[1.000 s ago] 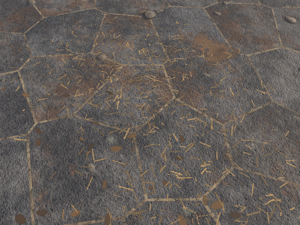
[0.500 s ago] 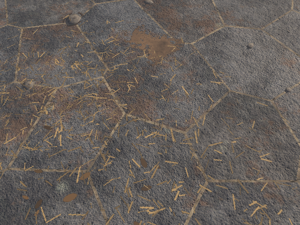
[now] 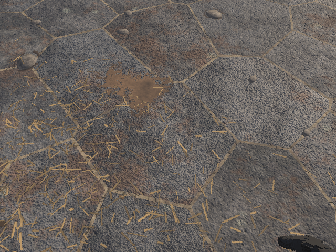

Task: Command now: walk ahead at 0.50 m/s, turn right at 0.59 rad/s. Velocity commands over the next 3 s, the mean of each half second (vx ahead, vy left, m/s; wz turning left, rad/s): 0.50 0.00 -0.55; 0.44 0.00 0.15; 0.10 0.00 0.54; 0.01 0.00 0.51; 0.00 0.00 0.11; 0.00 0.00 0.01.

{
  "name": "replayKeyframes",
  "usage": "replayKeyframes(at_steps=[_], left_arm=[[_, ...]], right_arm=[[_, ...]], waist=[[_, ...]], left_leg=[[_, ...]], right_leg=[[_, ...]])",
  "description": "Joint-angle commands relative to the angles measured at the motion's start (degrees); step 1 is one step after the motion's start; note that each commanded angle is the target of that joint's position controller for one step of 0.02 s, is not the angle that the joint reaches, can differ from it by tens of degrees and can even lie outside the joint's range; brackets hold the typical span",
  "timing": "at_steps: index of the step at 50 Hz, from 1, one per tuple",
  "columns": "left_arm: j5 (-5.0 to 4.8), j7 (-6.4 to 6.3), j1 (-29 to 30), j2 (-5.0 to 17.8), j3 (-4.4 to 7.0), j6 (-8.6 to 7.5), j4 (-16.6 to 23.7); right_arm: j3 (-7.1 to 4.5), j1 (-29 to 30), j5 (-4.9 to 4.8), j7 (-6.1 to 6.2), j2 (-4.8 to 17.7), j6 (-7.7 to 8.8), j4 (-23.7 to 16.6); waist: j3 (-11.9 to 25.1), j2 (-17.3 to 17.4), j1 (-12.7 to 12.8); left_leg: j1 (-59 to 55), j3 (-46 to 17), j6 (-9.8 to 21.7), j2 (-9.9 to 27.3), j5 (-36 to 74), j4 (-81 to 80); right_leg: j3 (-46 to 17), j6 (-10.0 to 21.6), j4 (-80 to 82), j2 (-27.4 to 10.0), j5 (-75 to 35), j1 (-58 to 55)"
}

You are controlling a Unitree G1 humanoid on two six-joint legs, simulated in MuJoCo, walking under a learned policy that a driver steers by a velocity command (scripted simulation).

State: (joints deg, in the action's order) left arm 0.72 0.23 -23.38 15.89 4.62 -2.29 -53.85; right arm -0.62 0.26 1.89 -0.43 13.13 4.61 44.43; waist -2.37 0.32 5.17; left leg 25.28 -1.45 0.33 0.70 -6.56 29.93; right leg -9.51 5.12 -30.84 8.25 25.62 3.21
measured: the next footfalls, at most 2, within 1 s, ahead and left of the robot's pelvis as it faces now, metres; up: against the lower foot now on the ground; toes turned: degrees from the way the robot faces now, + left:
right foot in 0.50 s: +0.35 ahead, -0.17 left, +0.00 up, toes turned -20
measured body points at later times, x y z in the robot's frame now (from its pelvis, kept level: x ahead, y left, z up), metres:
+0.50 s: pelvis +0.23 -0.04 +0.00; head +0.26 -0.06 +0.45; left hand +0.51 +0.11 -0.09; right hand +0.12 -0.29 -0.14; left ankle +0.12 +0.12 -0.72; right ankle +0.31 -0.15 -0.72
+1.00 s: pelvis +0.47 -0.13 +0.00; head +0.50 -0.13 +0.45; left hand +0.50 +0.12 -0.14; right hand +0.58 -0.39 -0.12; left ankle +0.62 -0.08 -0.71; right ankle +0.31 -0.16 -0.72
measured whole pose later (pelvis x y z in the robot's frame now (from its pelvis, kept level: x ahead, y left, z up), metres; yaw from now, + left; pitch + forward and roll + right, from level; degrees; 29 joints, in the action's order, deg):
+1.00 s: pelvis +0.47 -0.13 +0.00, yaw -8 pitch +0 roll -1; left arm 0.7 -2.3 -20.4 11.9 1.4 -4.5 -55.9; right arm -2.2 -7.4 2.4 -2.6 12.8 1.8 48.3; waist -3.6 1.3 1.6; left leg 29.9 6.5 5.6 -0.6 -3.7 34.8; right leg 13.2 3.0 -21.1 2.6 24.3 -4.3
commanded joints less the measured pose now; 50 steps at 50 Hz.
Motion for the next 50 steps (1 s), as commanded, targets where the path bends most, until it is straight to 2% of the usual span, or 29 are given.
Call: replayKeyframes(at_steps=[1,2,3,4,6,9,12,15,18,21,23,24,25,26,27,28,29,30,31,32,34,36,41,43,45,47,49,50], left_arm=[[-1.86,0.04,-2.1,1.0,0.01,-1.56,7.7],[0.08,-0.38,-1.2,5.7,0.48,-0.46,6.2],[0.68,0.10,2.7,6.4,0.81,-0.08,6.3],[0.79,0.78,4.5,5.2,0.67,0.10,6.8],[1.55,1.88,4.3,3.8,0.46,1.23,6.9],[1.19,2.75,7.5,3.4,0.20,2.36,8.6],[1.18,3.13,12.9,2.9,-0.22,2.61,10.8],[1.03,3.60,18.0,1.9,-0.92,2.46,12.6],[1.10,4.30,23.1,1.4,-1.52,2.24,14.4],[1.84,4.20,25.4,1.9,-1.58,2.11,15.4],[2.29,3.60,22.5,2.5,-1.23,1.67,14.5],[2.56,3.16,16.2,2.8,-0.83,1.03,12.4],[3.03,2.47,6.4,4.3,0.04,0.22,8.7],[3.80,1.41,-1.3,9.9,1.45,-0.17,7.7],[1.33,0.74,-2.2,14.8,2.46,0.43,7.3],[0.55,0.21,0.4,13.6,2.25,0.73,7.4],[0.57,-0.16,3.7,10.1,1.35,0.31,7.1],[0.75,-0.25,6.4,6.8,0.38,-0.21,6.9],[0.49,-0.35,8.3,4.8,-0.33,-0.78,6.5],[0.52,-0.35,9.5,3.6,-0.80,-1.36,6.5],[0.33,-0.39,8.3,3.7,-0.85,-2.57,5.5],[0.20,-0.53,7.0,4.2,-0.72,-3.21,4.5],[0.28,-0.80,4.5,2.9,-1.39,-3.91,2.6],[0.02,-1.30,4.5,2.7,-1.73,-3.90,2.0],[-0.19,-1.98,2.2,3.1,-1.87,-3.62,0.7],[-0.10,-2.59,1.5,4.4,-1.69,-3.25,0.0],[0.01,-3.31,3.0,6.3,-1.05,-2.62,0.2],[0.01,-3.36,4.1,6.8,-0.86,-2.16,0.8]], right_arm=[[-5.50,-22.7,1.42,1.40,18.8,0.31,1.5],[-5.06,-19.1,0.55,1.32,14.4,-0.64,1.2],[-3.89,-15.2,0.10,1.20,9.3,-0.90,-0.1],[-3.32,-12.3,0.10,1.02,7.2,-0.97,-0.1],[-3.11,-12.1,-0.08,1.03,6.1,-0.33,0.9],[-3.58,-14.6,-0.90,0.45,6.8,1.22,2.3],[-3.99,-16.6,-0.81,0.37,7.5,1.60,3.4],[-4.17,-18.1,-0.75,0.34,7.9,1.54,4.3],[-4.50,-19.7,-0.73,0.54,9.1,1.35,5.0],[-4.70,-23.2,-0.56,0.61,10.2,0.48,6.7],[-4.74,-24.1,-0.49,0.70,11.2,-0.39,7.6],[-4.54,-24.1,-0.64,0.72,11.3,-0.83,7.9],[-3.91,-24.4,-0.80,0.68,10.0,-1.07,7.8],[-2.47,-25.5,-1.96,0.06,5.6,-0.87,4.8],[-2.83,-25.5,-1.51,-0.36,5.6,-0.70,2.9],[-3.94,-19.9,-1.15,-0.15,9.7,-0.91,2.5],[-3.36,-18.1,-2.07,-0.36,7.6,-0.40,2.6],[-3.14,-19.1,-2.21,-0.52,6.6,-0.33,3.8],[-3.26,-20.3,-1.22,-0.66,6.4,-1.04,4.6],[-3.23,-22.5,-0.58,-0.86,5.9,-2.05,6.0],[-3.50,-22.9,-0.51,-1.43,5.2,-3.20,6.6],[-3.60,-19.6,-0.61,-1.76,4.5,-3.64,6.0],[-3.25,-11.4,-0.49,-2.11,3.6,-3.38,3.7],[-2.52,-8.3,-0.20,-2.34,2.4,-3.05,2.5],[-1.84,-5.7,0.09,-2.48,1.4,-2.83,1.2],[-1.89,-7.7,0.32,-2.39,2.0,-2.67,1.3],[-2.57,-15.1,0.61,-1.94,3.9,-2.50,3.1],[-3.27,-20.4,0.88,-1.58,5.5,-2.05,4.5]], waist=[[18.1,18.3,-9.4],[12.5,10.3,-8.0],[5.0,3.3,-7.8],[1.4,1.9,-6.5],[0.4,6.4,-4.9],[1.7,5.8,-4.6],[0.7,4.9,-5.2],[-0.5,4.8,-6.2],[-1.5,5.4,-7.4],[-2.4,5.7,-8.3],[-0.8,6.2,-6.8],[2.5,5.1,-3.8],[8.5,2.1,0.1],[17.0,-7.8,2.7],[20.9,-15.9,0.8],[15.4,-6.8,1.2],[9.3,-4.8,-0.4],[5.7,-2.7,-2.7],[3.7,-3.7,-4.7],[3.4,-4.4,-5.9],[2.8,-4.4,-6.6],[0.5,-4.0,-6.3],[-2.9,-3.2,-5.0],[-4.1,-3.1,-4.8],[-3.7,-3.2,-3.7],[-1.5,-4.5,-4.5],[2.4,-6.7,-7.4],[5.5,-6.3,-9.7]], left_leg=[[-41.7,-38.5,11.4,25.7,-19.5,-14.1],[-36.2,-41.6,12.3,24.8,-30.5,-15.1],[-28.6,-32.8,10.7,21.7,-30.3,-16.0],[-22.7,-24.7,9.3,18.7,-22.2,-17.2],[-17.6,-13.6,7.2,14.8,-9.9,-19.1],[-18.2,-6.6,8.3,14.8,1.0,-20.7],[-20.1,-1.0,8.9,14.7,3.6,-22.4],[-21.0,4.5,8.1,13.8,6.3,-22.4],[-21.3,8.8,6.9,14.0,7.5,-21.7],[-24.4,9.8,6.5,15.6,12.7,-19.2],[-26.9,11.4,6.1,16.0,28.0,-12.0],[-26.4,13.2,5.5,15.2,35.1,-3.3],[-21.1,15.2,4.4,13.1,32.1,8.8],[-3.3,16.2,1.6,9.4,10.8,27.7],[9.9,10.5,-0.2,0.5,-24.2,42.8],[14.3,3.1,0.6,3.0,-20.4,46.0],[14.2,1.8,1.4,4.8,-16.3,44.1],[11.3,1.0,1.9,6.4,-13.6,38.9],[8.3,0.5,1.9,6.9,-12.3,35.8],[5.4,0.0,1.7,6.5,-11.2,34.6],[5.2,-0.4,1.7,5.1,-8.7,33.9],[9.0,-1.0,1.5,5.0,-4.5,31.7],[14.2,0.0,1.3,4.0,5.4,21.1],[11.3,3.7,1.5,3.1,7.7,14.4],[8.3,7.7,2.5,1.5,8.5,9.1],[4.5,9.8,4.1,-1.3,5.4,6.7],[-2.6,10.6,6.4,-4.6,0.3,5.5],[-8.4,9.1,8.0,-5.5,0.9,2.3]], right_leg=[[3.5,0.8,-32.9,1.7,8.2,30.7],[3.7,1.4,-38.8,-3.9,7.2,36.7],[3.7,1.2,-39.1,-6.4,1.4,36.9],[4.3,0.5,-36.8,-8.3,-2.7,35.2],[5.1,-0.9,-34.3,-10.6,-6.5,31.2],[5.8,-2.2,-33.9,-11.6,-11.1,32.4],[6.6,-3.5,-29.0,-12.6,-15.8,36.2],[8.7,-3.9,-20.2,-12.7,-21.1,35.5],[12.2,-2.8,-11.3,-12.5,-22.5,31.2],[14.3,-0.6,-5.8,-10.6,-16.6,27.9],[15.8,1.5,-2.6,-7.6,-11.1,22.4],[16.3,2.8,1.0,-5.4,-12.3,14.6],[15.2,4.2,3.6,-4.6,-14.3,0.9],[-5.2,8.7,6.2,-19.7,-3.9,-17.7],[-29.6,13.3,14.8,-31.5,-10.0,-22.4],[-21.9,12.7,13.8,-29.7,-19.3,-18.7],[-12.5,11.5,13.4,-27.2,-26.6,-11.9],[-6.3,8.7,15.0,-24.4,-30.4,-5.6],[-2.4,6.7,16.6,-22.3,-31.5,-1.1],[0.5,5.5,18.2,-21.1,-30.7,1.6],[3.3,5.2,20.7,-20.6,-31.3,2.9],[6.0,4.8,23.1,-20.5,-29.5,2.8],[12.7,3.3,24.5,-19.7,-33.5,0.1],[16.8,2.3,22.3,-19.1,-45.8,0.4],[19.2,1.4,18.8,-19.2,-55.7,-1.6],[20.3,0.2,12.5,-19.5,-67.0,-4.9],[20.8,-0.6,1.3,-20.0,-76.0,-6.0],[20.5,-0.7,-8.1,-19.9,-72.4,-4.8]])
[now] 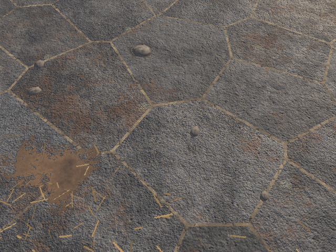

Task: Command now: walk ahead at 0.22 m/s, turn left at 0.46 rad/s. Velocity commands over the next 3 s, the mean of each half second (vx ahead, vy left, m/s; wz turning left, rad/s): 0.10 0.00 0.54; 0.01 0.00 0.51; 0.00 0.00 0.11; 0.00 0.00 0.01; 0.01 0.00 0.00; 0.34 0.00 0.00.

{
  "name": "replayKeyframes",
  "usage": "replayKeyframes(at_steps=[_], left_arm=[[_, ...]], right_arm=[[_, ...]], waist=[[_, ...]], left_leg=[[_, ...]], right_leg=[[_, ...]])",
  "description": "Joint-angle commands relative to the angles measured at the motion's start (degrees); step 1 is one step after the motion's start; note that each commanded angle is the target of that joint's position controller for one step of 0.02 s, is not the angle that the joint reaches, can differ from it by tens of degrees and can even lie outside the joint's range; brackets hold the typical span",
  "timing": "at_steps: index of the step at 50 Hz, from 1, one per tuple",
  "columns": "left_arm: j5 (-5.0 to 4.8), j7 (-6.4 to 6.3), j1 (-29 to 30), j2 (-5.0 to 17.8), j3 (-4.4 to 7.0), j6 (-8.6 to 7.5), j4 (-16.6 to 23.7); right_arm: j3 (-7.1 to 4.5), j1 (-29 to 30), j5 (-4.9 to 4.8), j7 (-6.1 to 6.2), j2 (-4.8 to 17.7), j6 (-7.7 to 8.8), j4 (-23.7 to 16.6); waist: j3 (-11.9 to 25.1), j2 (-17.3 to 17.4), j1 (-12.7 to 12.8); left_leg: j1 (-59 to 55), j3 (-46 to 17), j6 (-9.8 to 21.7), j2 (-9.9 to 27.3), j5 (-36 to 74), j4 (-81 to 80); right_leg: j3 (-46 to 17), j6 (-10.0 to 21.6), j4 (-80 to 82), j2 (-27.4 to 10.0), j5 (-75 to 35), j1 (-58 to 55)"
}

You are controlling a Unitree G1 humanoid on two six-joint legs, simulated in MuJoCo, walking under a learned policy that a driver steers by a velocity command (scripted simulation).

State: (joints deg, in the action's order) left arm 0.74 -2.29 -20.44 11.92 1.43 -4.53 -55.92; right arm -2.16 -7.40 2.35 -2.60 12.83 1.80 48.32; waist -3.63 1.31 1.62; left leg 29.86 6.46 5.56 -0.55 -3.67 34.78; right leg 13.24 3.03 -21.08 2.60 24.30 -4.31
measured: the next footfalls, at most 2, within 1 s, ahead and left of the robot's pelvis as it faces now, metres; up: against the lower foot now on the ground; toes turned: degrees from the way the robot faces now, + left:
left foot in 0.02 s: +0.17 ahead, +0.06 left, +0.00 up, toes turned +5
right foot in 0.56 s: +0.18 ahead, -0.13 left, +0.00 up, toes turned +25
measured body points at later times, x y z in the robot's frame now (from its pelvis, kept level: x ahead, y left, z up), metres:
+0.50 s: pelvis +0.09 -0.03 +0.01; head +0.12 -0.02 +0.46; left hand +0.15 +0.26 -0.11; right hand +0.25 -0.28 -0.11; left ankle +0.13 +0.06 -0.73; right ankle +0.14 -0.16 -0.70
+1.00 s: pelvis +0.09 -0.05 +0.01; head +0.12 -0.04 +0.46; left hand +0.01 +0.23 -0.11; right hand +0.35 -0.20 -0.11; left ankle +0.02 +0.03 -0.71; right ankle +0.15 -0.15 -0.73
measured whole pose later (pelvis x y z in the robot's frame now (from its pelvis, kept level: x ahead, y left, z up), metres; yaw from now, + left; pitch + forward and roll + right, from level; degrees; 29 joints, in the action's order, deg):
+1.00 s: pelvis +0.09 -0.05 +0.01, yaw +33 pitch +0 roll +1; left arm 1.2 -0.7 -13.7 15.7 2.5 0.9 -45.2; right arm -3.0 -8.4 0.2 -1.6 15.8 -4.4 44.8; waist -4.0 -0.2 1.8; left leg 14.2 0.4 -0.4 -1.7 -21.3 35.2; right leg 7.4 1.2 -29.4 -3.1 16.2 12.8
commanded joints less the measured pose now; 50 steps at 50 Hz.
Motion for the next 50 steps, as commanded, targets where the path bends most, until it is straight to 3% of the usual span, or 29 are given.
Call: replayKeyframes(at_steps=[1,2,3,4,5,6,7,8,10,12,17,20,23,25,27,28,29,30,31,32,33,34,35,38,41,45,48,50], left_arm=[[-0.73,-0.52,3.3,11.3,2.58,0.36,3.7],[-0.38,0.04,-0.3,6.1,1.51,0.21,6.1],[-1.33,0.16,-4.4,5.8,1.48,0.93,7.2],[0.01,0.30,-1.8,7.5,1.48,1.33,7.0],[0.06,0.46,2.0,7.6,1.51,1.42,8.1],[0.52,0.42,4.0,7.7,1.71,1.71,8.5],[1.13,0.42,4.2,7.7,1.79,2.79,8.9],[1.46,0.42,2.8,7.0,1.73,4.06,8.7],[1.22,0.34,1.8,5.6,1.42,5.38,8.9],[0.98,0.26,3.0,5.7,1.46,5.83,9.6],[0.71,-0.09,9.8,7.2,1.88,6.68,12.4],[0.26,-0.27,11.8,7.3,1.78,6.37,13.5],[-0.52,-0.56,11.1,7.6,1.64,5.62,14.0],[-1.02,-0.76,8.3,7.7,1.57,4.97,13.8],[-0.86,-1.16,3.2,7.9,1.64,4.10,12.8],[0.14,-1.64,3.5,12.3,2.58,3.77,13.1],[0.88,-1.63,8.3,18.1,3.61,4.15,15.5],[1.47,-1.19,9.2,16.4,3.57,4.52,15.5],[0.92,-0.86,11.0,12.0,2.35,4.46,16.3],[0.55,-0.64,13.2,10.1,1.83,4.45,16.7],[0.48,-0.66,14.3,9.7,1.66,4.50,17.3],[0.51,-0.75,14.0,9.6,1.63,4.53,17.6],[0.62,-0.63,12.6,9.6,1.67,4.60,17.5],[0.54,-0.56,7.2,10.7,2.33,4.59,16.2],[0.70,-0.30,4.7,11.9,2.99,4.55,15.2],[0.87,0.85,6.3,12.7,3.29,4.37,14.6],[0.73,1.56,6.7,13.5,3.51,4.79,13.6],[-0.06,1.70,7.6,13.5,3.48,5.42,12.8]], right_arm=[[-2.59,-18.2,0.96,1.12,7.8,1.54,1.9],[-4.14,-17.9,0.43,1.75,14.5,1.73,1.6],[-5.14,-18.3,-1.75,1.87,17.7,1.05,0.5],[-5.12,-14.4,-3.28,2.22,15.8,0.03,-1.2],[-4.11,-9.9,-3.26,2.62,12.0,-0.76,-2.2],[-3.23,-7.4,-2.88,2.87,9.0,-1.36,-2.2],[-2.87,-6.4,-2.85,3.11,7.8,-1.67,-2.4],[-2.73,-6.1,-2.41,3.07,7.6,-1.73,-2.4],[-3.29,-6.0,-1.66,2.67,9.5,-1.36,-2.6],[-3.79,-5.9,-1.42,2.50,10.9,-1.44,-3.1],[-4.47,-6.7,-1.32,2.65,11.8,-3.07,-4.3],[-4.78,-6.9,-0.99,2.62,11.9,-3.66,-4.7],[-5.00,-6.4,-0.75,2.36,12.0,-4.02,-5.1],[-5.08,-5.2,-0.93,2.13,12.0,-4.27,-5.5],[-4.89,-3.0,-1.92,2.22,11.4,-4.59,-5.9],[-4.11,-4.5,-2.45,2.44,8.4,-4.41,-6.5],[-3.58,-6.6,-2.98,2.74,5.9,-3.96,-7.7],[-4.82,-5.7,-0.52,2.96,11.4,-3.86,-6.6],[-5.39,-6.4,-0.52,2.70,12.4,-4.00,-5.6],[-5.39,-7.7,-0.54,2.34,11.6,-4.47,-4.6],[-5.31,-8.8,-0.62,1.79,11.2,-5.07,-4.1],[-5.12,-9.5,-0.77,1.17,10.9,-5.56,-3.8],[-4.88,-8.8,-1.01,0.85,10.6,-5.81,-4.0],[-4.13,-4.5,-1.39,0.43,9.6,-6.16,-5.5],[-3.52,-2.4,-1.58,0.19,8.8,-6.47,-6.4],[-2.36,-2.0,-2.14,0.49,7.2,-6.42,-6.8],[-1.88,-2.8,-2.40,1.18,7.2,-5.93,-6.5],[-1.34,-5.7,-1.82,1.68,6.6,-4.88,-5.2]], waist=[[9.5,-4.2,-9.9],[14.6,8.1,-6.0],[24.8,10.4,-4.6],[22.5,1.0,-5.2],[14.0,-0.8,-4.2],[7.9,-3.5,-2.5],[5.9,-2.9,-1.3],[6.0,-1.8,-0.5],[7.6,-0.7,0.1],[8.6,0.9,-0.2],[7.9,4.6,-3.1],[6.8,5.5,-4.0],[7.0,6.3,-3.9],[7.3,6.9,-2.7],[6.9,5.4,0.6],[6.3,-2.5,-0.9],[5.4,-14.9,-3.2],[4.5,-11.0,-2.5],[4.2,-6.5,-3.9],[3.0,-5.4,-5.2],[3.7,-7.8,-5.7],[3.8,-9.7,-5.1],[4.1,-9.5,-4.1],[4.4,-9.3,-0.8],[5.0,-10.3,0.7],[5.7,-11.6,0.2],[6.1,-12.6,-0.1],[6.0,-10.1,-2.9]], left_leg=[[-21.1,-1.8,5.0,-2.6,9.1,-10.5],[-36.2,-17.6,10.3,13.0,47.0,-2.6],[-46.8,-37.6,21.5,23.6,62.8,-5.0],[-41.0,-32.9,20.9,22.2,51.0,-8.6],[-32.3,-29.4,18.7,19.3,38.5,-11.8],[-24.9,-26.4,15.6,16.0,31.4,-14.8],[-19.7,-23.7,13.7,13.4,27.9,-16.3],[-16.3,-21.9,12.4,11.6,25.7,-17.0],[-13.8,-20.4,11.2,9.4,24.6,-16.9],[-13.7,-20.9,10.1,8.3,18.6,-17.2],[-15.0,-27.3,8.0,7.2,-7.4,-19.7],[-15.9,-30.9,7.6,7.3,-11.3,-19.4],[-16.7,-33.9,7.2,7.5,-5.5,-17.5],[-16.5,-35.9,6.1,7.1,-0.2,-16.0],[-12.2,-35.0,2.1,3.9,-3.2,-12.9],[-6.9,-29.8,-1.7,-1.2,-14.7,-6.1],[3.3,-15.7,-4.6,-11.4,-26.1,6.3],[1.9,-13.1,-5.4,-7.2,-28.8,18.4],[-0.4,-13.9,-5.6,-6.0,-26.0,23.6],[-0.9,-13.3,-5.9,-5.7,-22.5,27.5],[0.0,-12.6,-6.4,-5.5,-20.2,30.7],[1.3,-11.7,-7.2,-5.4,-19.7,33.0],[2.1,-10.8,-8.0,-5.0,-19.4,33.4],[4.9,-9.5,-9.7,-3.5,-19.7,28.7],[3.1,-8.7,-9.8,-2.3,-21.4,22.7],[-6.9,-6.2,-7.7,-2.0,-23.0,11.8],[-12.5,-4.2,-5.9,-2.6,-21.8,2.9],[-21.2,-3.9,-4.3,-2.2,-8.0,-14.5]], right_leg=[[-1.2,0.1,-32.4,-11.5,-57.2,7.4],[-1.1,-1.9,-51.4,-4.1,-4.0,23.5],[-11.3,-3.3,-66.2,3.0,12.4,35.6],[-16.3,-3.3,-65.5,-1.6,6.4,37.8],[-16.0,-3.5,-61.8,-3.4,2.9,39.1],[-15.9,-4.0,-57.0,-4.9,1.4,38.6],[-16.0,-4.5,-52.6,-5.8,0.6,36.2],[-15.6,-5.0,-49.8,-5.6,-0.2,33.0],[-14.8,-5.7,-45.8,-4.7,-1.5,30.7],[-14.9,-6.2,-41.5,-4.6,-2.9,31.3],[-16.4,-6.8,-33.3,-4.3,-4.9,34.3],[-17.1,-6.4,-28.5,-3.2,-3.6,33.6],[-17.2,-5.1,-22.7,-1.3,-1.1,29.5],[-17.0,-3.7,-16.0,0.2,-0.3,24.5],[-16.8,-2.4,0.0,0.0,-7.3,14.5],[-25.8,-0.2,8.4,-9.4,-4.4,10.5],[-42.4,5.6,11.9,-24.4,-8.6,8.4],[-40.7,10.2,8.9,-26.4,-19.6,15.2],[-35.1,9.8,7.3,-22.7,-24.8,16.8],[-28.4,7.8,6.0,-18.5,-27.6,17.5],[-24.2,6.3,5.1,-15.7,-29.1,15.5],[-21.6,6.3,4.1,-14.7,-33.5,13.7],[-19.9,6.5,3.3,-14.3,-36.0,12.0],[-18.9,7.9,1.7,-16.0,-40.6,4.8],[-18.6,8.9,0.7,-17.7,-42.3,2.4],[-16.5,9.0,-0.7,-17.8,-42.5,7.4],[-16.9,8.8,-2.9,-17.9,-43.3,9.0],[-15.0,5.4,-6.8,-16.4,-38.9,12.8]])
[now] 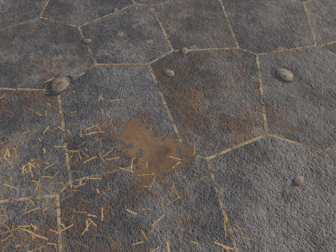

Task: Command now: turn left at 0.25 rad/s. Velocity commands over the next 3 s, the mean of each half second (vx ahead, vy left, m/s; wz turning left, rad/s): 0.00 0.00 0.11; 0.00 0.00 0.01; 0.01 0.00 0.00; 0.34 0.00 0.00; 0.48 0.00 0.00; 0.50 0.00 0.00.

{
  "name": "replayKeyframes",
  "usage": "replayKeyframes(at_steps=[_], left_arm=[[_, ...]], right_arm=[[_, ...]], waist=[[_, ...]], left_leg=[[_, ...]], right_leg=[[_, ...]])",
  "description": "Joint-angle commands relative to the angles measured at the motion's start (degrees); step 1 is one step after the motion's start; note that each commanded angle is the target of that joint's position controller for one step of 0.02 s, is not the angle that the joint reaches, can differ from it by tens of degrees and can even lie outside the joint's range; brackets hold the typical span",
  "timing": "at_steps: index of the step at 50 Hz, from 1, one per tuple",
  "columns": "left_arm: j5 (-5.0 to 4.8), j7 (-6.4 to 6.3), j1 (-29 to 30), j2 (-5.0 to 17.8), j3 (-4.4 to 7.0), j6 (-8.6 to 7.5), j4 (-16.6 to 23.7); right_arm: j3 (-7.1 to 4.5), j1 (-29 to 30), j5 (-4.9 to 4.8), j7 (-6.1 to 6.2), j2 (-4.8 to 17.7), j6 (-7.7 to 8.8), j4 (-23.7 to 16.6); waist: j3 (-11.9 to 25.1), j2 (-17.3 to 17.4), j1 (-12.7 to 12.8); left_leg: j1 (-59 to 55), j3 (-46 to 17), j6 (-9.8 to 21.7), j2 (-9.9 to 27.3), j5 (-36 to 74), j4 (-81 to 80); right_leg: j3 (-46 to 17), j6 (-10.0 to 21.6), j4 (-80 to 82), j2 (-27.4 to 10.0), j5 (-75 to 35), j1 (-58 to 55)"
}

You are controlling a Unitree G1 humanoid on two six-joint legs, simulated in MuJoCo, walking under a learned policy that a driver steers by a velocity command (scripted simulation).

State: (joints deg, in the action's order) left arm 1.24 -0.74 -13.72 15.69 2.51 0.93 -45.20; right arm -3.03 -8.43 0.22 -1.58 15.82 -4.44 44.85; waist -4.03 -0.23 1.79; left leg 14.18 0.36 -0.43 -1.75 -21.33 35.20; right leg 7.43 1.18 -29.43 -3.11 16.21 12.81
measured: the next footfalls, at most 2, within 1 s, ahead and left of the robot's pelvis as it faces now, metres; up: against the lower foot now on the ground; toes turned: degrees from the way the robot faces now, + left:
left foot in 0.02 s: +0.02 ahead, +0.10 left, +0.00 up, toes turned +0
right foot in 0.36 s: +0.01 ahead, -0.12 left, +0.00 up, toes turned +2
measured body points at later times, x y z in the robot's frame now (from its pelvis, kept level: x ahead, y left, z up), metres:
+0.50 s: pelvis -0.02 +0.00 +0.01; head -0.01 +0.00 +0.46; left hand +0.01 +0.26 -0.14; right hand +0.07 -0.24 -0.14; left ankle -0.02 +0.10 -0.74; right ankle -0.03 -0.12 -0.74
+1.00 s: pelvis -0.02 -0.02 +0.01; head -0.02 -0.02 +0.46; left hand -0.02 +0.21 -0.15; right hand -0.02 -0.25 -0.15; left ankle -0.02 +0.10 -0.74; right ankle -0.03 -0.12 -0.74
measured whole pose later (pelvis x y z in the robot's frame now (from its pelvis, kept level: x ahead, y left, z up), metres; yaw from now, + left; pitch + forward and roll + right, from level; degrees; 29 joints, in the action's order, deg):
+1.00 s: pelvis -0.02 -0.02 +0.01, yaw +2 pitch -2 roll +0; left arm 0.5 -1.9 -15.2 9.7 -0.6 -0.2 -64.4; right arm 0.8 -15.6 0.6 2.1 10.3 -0.3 66.2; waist -1.4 0.5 -0.2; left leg 9.4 -1.8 0.0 -0.7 -11.1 22.0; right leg 0.4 1.7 -22.2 1.5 12.6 8.1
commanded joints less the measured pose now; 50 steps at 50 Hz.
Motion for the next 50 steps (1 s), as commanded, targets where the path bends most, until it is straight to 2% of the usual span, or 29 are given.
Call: replayKeyframes(at_steps=[1,2,3,4,5,6,7,9,12,14,16,17,18,19,20,21,22,25,29,36,50], left_arm=[[-0.63,0.21,-1.1,8.0,1.98,0.03,1.6],[0.46,0.69,-4.1,2.0,0.43,0.24,3.2],[-0.56,-0.39,0.0,3.0,0.44,1.53,3.2],[-0.90,-0.57,0.4,5.4,0.97,2.28,2.5],[-0.93,-0.36,0.5,5.3,1.13,2.41,1.5],[-0.86,-0.15,-0.8,5.6,1.28,2.28,0.2],[-0.28,0.00,-1.7,6.2,1.58,2.35,-0.8],[-0.15,0.13,-3.5,4.9,1.23,2.26,-2.6],[-0.53,-0.28,-1.9,3.1,0.56,2.32,-3.5],[-0.67,-0.74,-1.6,3.0,0.42,2.26,-4.4],[-0.77,-1.14,-3.2,2.4,0.14,1.85,-6.0],[-0.52,-1.27,-4.5,1.9,-0.19,1.38,-7.0],[0.12,-1.42,-4.8,3.1,-0.14,0.69,-7.6],[0.61,-1.37,-4.6,5.4,0.01,0.01,-7.7],[-0.50,-0.91,-1.4,5.7,0.09,-0.18,-8.6],[-0.52,-0.45,-0.6,3.5,-0.44,-0.58,-8.7],[-0.46,-0.34,-1.2,3.1,-0.63,-0.87,-9.3],[-0.58,-0.91,-2.1,2.9,-0.85,-1.14,-11.4],[-0.55,-1.07,-2.1,2.2,-1.14,-1.14,-13.1],[-0.65,-1.14,-2.4,1.3,-1.62,-1.16,-15.6],[-0.74,-1.31,-4.4,-1.0,-2.38,-1.41,-18.7]], right_arm=[[-0.64,-4.9,1.35,1.06,5.9,2.23,-1.6],[-0.72,-5.3,1.97,1.48,10.0,3.05,-2.6],[-1.18,-5.3,0.65,2.01,11.5,3.46,-1.7],[-0.27,-3.1,0.65,1.96,8.1,3.72,-1.4],[0.74,0.1,0.61,2.10,5.5,3.81,-1.4],[1.15,2.1,1.00,2.36,4.8,3.63,-1.4],[1.14,1.7,0.69,2.85,5.3,3.80,-1.1],[1.54,0.3,0.46,2.94,4.8,4.03,0.2],[1.77,-0.1,0.70,3.06,4.8,4.18,2.0],[1.72,-0.3,0.91,3.16,5.1,4.12,3.2],[1.72,0.6,0.64,3.22,5.1,4.07,4.1],[1.70,1.1,0.29,3.23,5.1,4.06,4.6],[1.97,0.3,0.18,3.18,4.1,4.33,5.1],[1.81,-1.7,0.30,2.91,3.8,4.44,5.7],[1.96,-2.7,-0.02,2.76,2.3,4.10,7.0],[1.84,-2.2,0.32,2.94,3.3,3.96,8.2],[1.50,-2.0,0.27,3.02,4.1,3.91,9.1],[1.55,-2.7,0.33,2.87,3.4,4.08,11.0],[1.87,-3.9,0.25,3.15,2.6,4.21,13.8],[2.50,-6.5,0.41,3.41,1.6,4.20,17.5],[3.21,-10.2,0.40,3.86,-0.7,4.38,21.0]], waist=[[7.9,-3.2,-2.7],[10.5,12.4,-0.6],[7.9,14.0,-3.6],[4.9,8.6,-2.2],[2.6,8.2,-1.1],[2.1,8.4,0.0],[2.4,9.6,-0.3],[4.9,7.8,-0.3],[4.0,7.8,-1.3],[3.5,8.3,-1.9],[3.6,7.2,-0.8],[3.7,5.7,0.3],[4.5,3.7,0.0],[4.3,0.3,-1.9],[1.9,-5.7,-3.6],[1.5,-4.5,-2.4],[1.3,-3.4,-1.8],[1.4,-3.3,-1.8],[1.0,-1.2,-1.6],[0.5,-0.1,-1.6],[0.1,-0.2,-1.9]], left_leg=[[-13.1,-4.8,2.6,3.7,14.8,-20.2],[-21.1,-23.3,5.4,21.0,33.0,-20.3],[-8.5,-22.2,14.1,23.8,42.6,-17.4],[-7.8,-19.0,14.7,20.4,38.8,-18.2],[-6.2,-15.4,12.9,17.1,34.5,-19.1],[-6.4,-12.8,11.0,14.1,33.5,-19.4],[-7.3,-11.3,10.7,13.0,37.2,-18.8],[-8.9,-9.4,10.7,12.3,40.5,-17.5],[-7.5,-9.7,10.8,11.9,33.2,-17.6],[-6.6,-11.3,11.1,12.2,28.8,-17.5],[-5.2,-12.2,10.2,11.7,25.1,-16.6],[-3.2,-12.1,8.5,11.1,22.4,-16.2],[-0.6,-12.3,6.2,10.0,18.6,-16.0],[0.6,-10.3,4.9,7.1,14.8,-15.2],[-3.5,-7.5,4.2,4.1,12.3,-17.7],[-6.9,-7.3,3.7,4.3,13.3,-16.9],[-7.5,-7.5,3.8,4.7,14.0,-16.1],[-6.6,-7.7,3.8,5.3,15.0,-16.4],[-5.2,-7.4,3.0,5.1,13.8,-17.4],[-4.3,-7.1,2.2,5.2,13.4,-17.4],[-3.9,-6.6,2.0,5.7,14.0,-16.3]], right_leg=[[-7.5,3.6,-2.3,-8.8,-21.7,1.3],[-2.6,-0.5,-13.5,-3.4,9.7,11.7],[-6.1,-0.9,-16.2,0.9,19.1,8.7],[-8.2,-1.2,-18.9,0.3,17.0,9.0],[-8.8,-1.3,-18.8,0.3,13.5,9.3],[-8.5,-1.6,-18.0,0.5,10.6,8.8],[-7.9,-2.0,-18.5,1.0,8.9,8.4],[-7.9,-2.8,-17.9,1.5,8.1,6.3],[-7.6,-3.1,-11.1,1.8,7.7,3.8],[-7.2,-2.8,-6.5,2.2,7.2,2.1],[-6.7,-2.1,1.8,2.5,1.7,-1.9],[-7.2,-1.8,8.8,1.8,-6.5,-6.2],[-10.6,-1.5,10.6,-1.1,-11.9,-10.8],[-14.4,-0.7,10.0,-5.1,-17.2,-11.7],[-14.7,0.7,9.4,-4.7,-14.4,-4.1],[-14.5,0.6,10.7,-4.2,-10.9,-1.8],[-13.7,0.2,11.7,-3.3,-9.0,-1.2],[-13.2,0.2,12.3,-2.7,-8.3,-2.9],[-13.4,0.8,12.6,-2.7,-6.4,-3.4],[-13.6,1.4,12.9,-2.3,-4.8,-2.8],[-13.3,1.6,12.5,-1.6,-5.9,-1.7]])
